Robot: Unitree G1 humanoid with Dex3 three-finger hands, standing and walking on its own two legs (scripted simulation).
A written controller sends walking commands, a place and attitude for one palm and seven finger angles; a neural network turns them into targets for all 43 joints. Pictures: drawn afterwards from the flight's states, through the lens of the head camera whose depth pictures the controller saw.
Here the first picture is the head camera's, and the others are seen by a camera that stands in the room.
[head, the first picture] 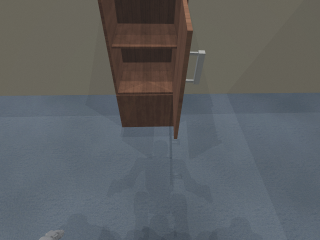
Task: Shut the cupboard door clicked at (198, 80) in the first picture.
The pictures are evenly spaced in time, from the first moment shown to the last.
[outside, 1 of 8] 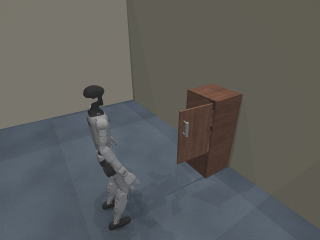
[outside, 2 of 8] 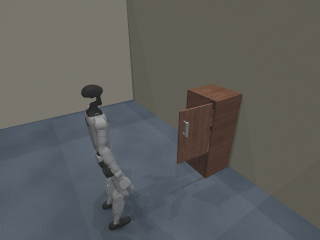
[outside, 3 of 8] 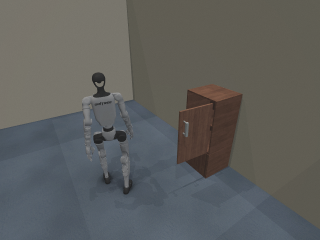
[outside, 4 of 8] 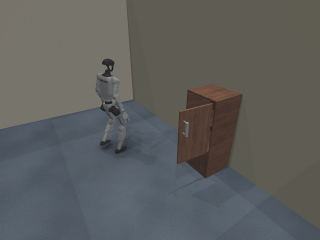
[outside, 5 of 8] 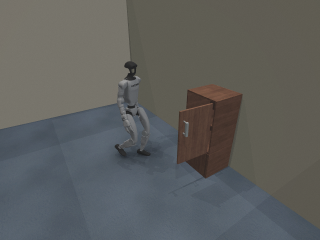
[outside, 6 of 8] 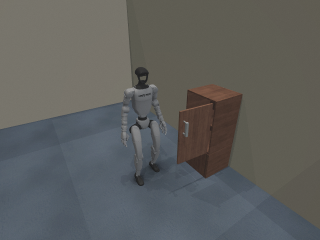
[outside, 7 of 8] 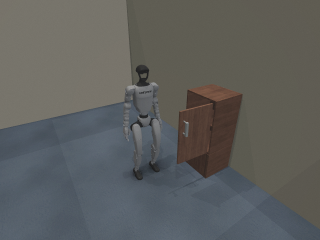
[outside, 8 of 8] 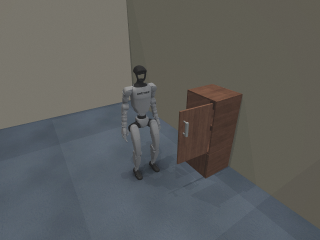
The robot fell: no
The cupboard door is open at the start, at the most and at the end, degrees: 86 86 86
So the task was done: no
